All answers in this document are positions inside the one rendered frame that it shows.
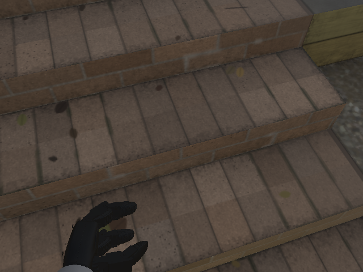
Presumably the left robot hand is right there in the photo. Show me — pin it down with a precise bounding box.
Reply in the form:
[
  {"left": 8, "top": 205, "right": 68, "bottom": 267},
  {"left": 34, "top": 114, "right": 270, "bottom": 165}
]
[{"left": 62, "top": 201, "right": 148, "bottom": 272}]

